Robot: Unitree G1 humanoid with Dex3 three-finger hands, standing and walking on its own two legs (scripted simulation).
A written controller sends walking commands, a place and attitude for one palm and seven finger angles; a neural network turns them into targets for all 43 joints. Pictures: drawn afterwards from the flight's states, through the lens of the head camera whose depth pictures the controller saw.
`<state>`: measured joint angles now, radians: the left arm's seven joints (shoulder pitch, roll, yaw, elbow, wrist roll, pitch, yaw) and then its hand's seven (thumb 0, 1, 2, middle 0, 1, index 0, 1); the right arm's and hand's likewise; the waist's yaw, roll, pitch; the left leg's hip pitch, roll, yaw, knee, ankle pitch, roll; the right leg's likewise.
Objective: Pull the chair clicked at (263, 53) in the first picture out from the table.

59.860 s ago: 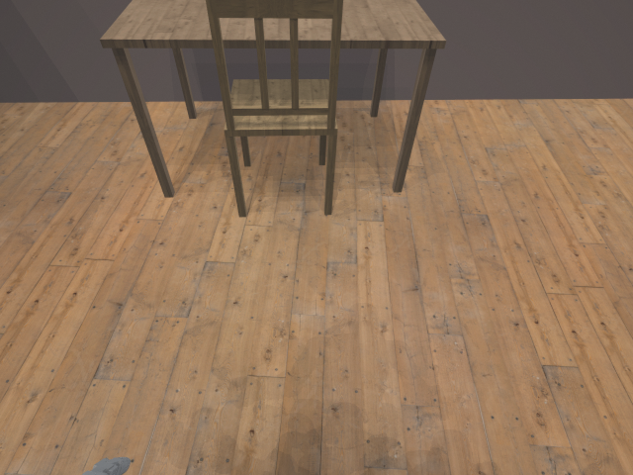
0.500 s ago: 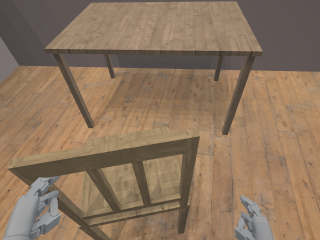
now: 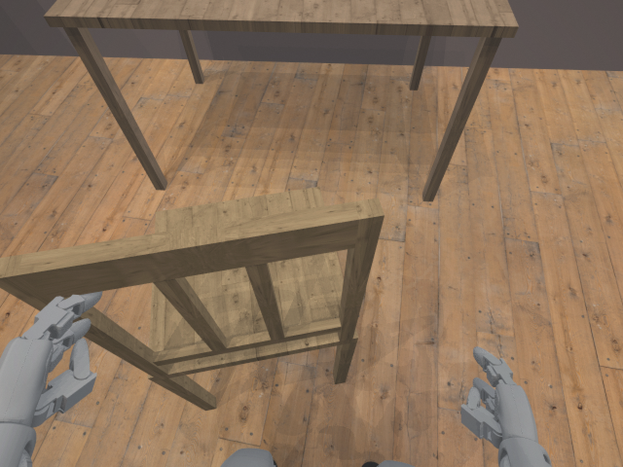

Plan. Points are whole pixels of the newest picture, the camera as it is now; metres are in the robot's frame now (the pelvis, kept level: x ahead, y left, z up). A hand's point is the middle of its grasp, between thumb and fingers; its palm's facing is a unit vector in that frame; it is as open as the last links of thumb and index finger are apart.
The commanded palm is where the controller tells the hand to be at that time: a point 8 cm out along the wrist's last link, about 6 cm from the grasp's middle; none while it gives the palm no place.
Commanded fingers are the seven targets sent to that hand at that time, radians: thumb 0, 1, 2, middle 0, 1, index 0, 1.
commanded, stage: step back with the hand held close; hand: left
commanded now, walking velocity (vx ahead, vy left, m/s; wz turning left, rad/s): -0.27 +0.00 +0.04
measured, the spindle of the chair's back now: (197, 316) +0.30 +0.22 -0.08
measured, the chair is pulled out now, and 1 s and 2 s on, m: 0.63 0.63 0.63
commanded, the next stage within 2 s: stop stepping back and stand still in 0.66 s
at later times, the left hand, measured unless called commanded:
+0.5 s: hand out of the picture +0.12 +0.31 +0.12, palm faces +0.44 -0.79 -0.43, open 7.4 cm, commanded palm +0.05 +0.33 +0.18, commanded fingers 0.00 0.90 0.90 -0.20 -0.30 -0.20 -0.30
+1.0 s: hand out of the picture +0.00 +0.29 +0.14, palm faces +0.33 -0.83 -0.45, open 7.4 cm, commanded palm -0.06 +0.33 +0.18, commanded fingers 0.00 0.90 0.90 -0.20 -0.30 -0.20 -0.30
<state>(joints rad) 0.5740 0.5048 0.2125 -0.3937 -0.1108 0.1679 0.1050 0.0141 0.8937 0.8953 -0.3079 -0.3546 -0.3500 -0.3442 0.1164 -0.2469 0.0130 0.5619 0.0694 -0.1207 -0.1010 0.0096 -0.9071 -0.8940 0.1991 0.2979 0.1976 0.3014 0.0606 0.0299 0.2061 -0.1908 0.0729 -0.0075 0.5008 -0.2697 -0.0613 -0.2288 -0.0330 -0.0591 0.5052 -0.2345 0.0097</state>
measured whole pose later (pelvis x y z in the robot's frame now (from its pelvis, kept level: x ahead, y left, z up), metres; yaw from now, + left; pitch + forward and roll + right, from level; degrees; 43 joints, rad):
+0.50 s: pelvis -0.10 +0.04 -0.01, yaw -2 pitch -2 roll -1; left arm 0.46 0.34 0.37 -0.29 -0.03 -0.07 0.18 0.01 0.90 0.90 -0.20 -0.30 -0.21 -0.30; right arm 0.21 -0.24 0.00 0.63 0.04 -0.06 -0.09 0.01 -0.91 -0.89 0.20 0.30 0.20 0.30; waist -0.01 0.06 0.00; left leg -0.37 0.03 0.03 0.64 -0.30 0.02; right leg -0.44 -0.07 -0.02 0.60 -0.33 0.04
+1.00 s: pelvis -0.21 +0.04 -0.01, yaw -2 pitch -1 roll +0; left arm 0.55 0.40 0.38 -0.44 -0.05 -0.16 0.11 0.01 0.89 0.90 -0.21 -0.30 -0.21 -0.30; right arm 0.18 -0.20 -0.01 0.63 0.03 -0.13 -0.08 0.01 -0.91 -0.89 0.20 0.30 0.20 0.30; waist -0.02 -0.02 0.02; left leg -0.34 0.00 0.02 0.57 -0.21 0.02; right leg -0.16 -0.06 -0.01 0.58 -0.39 0.04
